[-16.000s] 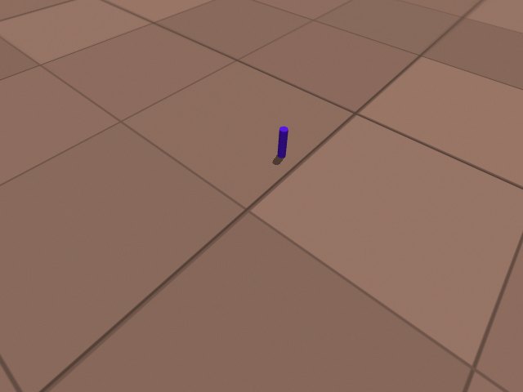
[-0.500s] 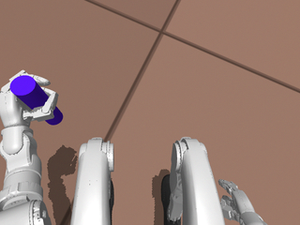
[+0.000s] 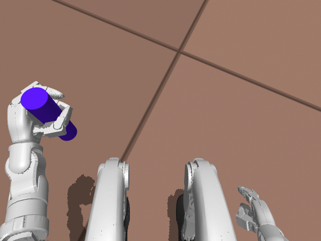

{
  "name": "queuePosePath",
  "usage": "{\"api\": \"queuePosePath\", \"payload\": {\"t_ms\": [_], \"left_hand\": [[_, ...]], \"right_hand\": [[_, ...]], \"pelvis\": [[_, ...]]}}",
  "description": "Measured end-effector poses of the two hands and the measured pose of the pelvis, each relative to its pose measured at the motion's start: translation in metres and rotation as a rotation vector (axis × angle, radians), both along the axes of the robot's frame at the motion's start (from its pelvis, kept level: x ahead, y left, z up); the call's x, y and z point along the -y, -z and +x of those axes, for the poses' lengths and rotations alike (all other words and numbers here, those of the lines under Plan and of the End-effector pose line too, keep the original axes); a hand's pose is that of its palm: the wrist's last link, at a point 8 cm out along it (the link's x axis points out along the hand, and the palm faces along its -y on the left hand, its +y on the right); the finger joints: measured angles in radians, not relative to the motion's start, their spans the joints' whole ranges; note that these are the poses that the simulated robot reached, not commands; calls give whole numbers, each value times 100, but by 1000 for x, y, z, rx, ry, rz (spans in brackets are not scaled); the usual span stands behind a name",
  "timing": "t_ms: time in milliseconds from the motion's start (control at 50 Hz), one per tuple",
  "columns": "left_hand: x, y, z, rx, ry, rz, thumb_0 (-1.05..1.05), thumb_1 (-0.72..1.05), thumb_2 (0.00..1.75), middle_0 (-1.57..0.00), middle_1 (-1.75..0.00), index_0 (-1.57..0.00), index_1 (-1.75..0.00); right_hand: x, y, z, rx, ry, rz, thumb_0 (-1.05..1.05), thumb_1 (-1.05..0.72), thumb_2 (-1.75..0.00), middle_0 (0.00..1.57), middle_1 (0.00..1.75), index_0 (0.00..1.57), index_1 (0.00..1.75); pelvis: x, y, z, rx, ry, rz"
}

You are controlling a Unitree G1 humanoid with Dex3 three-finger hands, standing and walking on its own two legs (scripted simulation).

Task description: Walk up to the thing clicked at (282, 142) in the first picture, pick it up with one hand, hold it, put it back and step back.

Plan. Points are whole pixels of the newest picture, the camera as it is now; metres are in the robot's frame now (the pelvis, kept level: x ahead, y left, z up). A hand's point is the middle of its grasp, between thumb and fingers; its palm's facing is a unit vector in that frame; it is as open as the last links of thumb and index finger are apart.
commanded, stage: lift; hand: left
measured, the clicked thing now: (54, 118) +0.38 +0.25 -0.02
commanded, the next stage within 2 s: hold in 1.84 s
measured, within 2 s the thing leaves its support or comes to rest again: neither
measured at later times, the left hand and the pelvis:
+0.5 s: hand (14, 65) +0.38 +0.22 +0.19, palm faces +0.21 -0.98 -0.03, open 6.3 cm; pelvis +0.04 +0.01 +0.15, yaw +1 degrees
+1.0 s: hand out of the picture +0.38 +0.20 +0.27, palm faces +0.20 -0.98 -0.03, open 6.4 cm; pelvis +0.05 +0.01 +0.23, yaw +2 degrees
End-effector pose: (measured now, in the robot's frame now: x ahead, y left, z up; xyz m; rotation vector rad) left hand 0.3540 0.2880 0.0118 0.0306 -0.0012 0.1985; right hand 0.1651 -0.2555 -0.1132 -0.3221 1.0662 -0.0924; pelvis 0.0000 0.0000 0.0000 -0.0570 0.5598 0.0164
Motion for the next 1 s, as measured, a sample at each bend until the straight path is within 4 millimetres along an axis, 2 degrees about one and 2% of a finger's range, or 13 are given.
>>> {"api": "queuePosePath", "payload": {"t_ms": [120, 380, 560, 760, 1000], "left_hand": [[5, -38, -1, -7, -2, 0, 4, 7, 110, -98, -109, -93, -108], [17, -142, -3, -9, -6, -3, 3, 8, 110, -97, -109, -92, -108], [18, -193, 0, -16, -20, 0, 3, 8, 110, -97, -109, -92, -108], [26, -233, 3, -15, 1, -2, 3, 8, 110, -97, -110, -92, -109], [35, -262, -2, -7, -3, -6, 3, 8, 110, -97, -110, -92, -109]], "right_hand": [[-6, -33, 12, 32, 15, 7, 1, -89, -89, 20, 30, 20, 30], [-22, -124, 29, 97, 51, 26, 1, -89, -89, 20, 30, 20, 30], [-30, -181, 32, 135, 51, 28, 1, -89, -89, 20, 30, 20, 30], [-30, -218, 23, 126, 51, 34, 1, -89, -89, 20, 30, 20, 30], [-29, -241, 15, 107, 47, 50, 1, -90, -89, 20, 30, 20, 30]], "pelvis": [[-2, -32, 7, 8, -5, 0], [-9, -114, 29, 85, -16, -3], [-12, -163, 41, 162, -24, 1], [-13, -200, 46, 236, -27, 7], [-9, -228, 49, 294, -31, 23]]}}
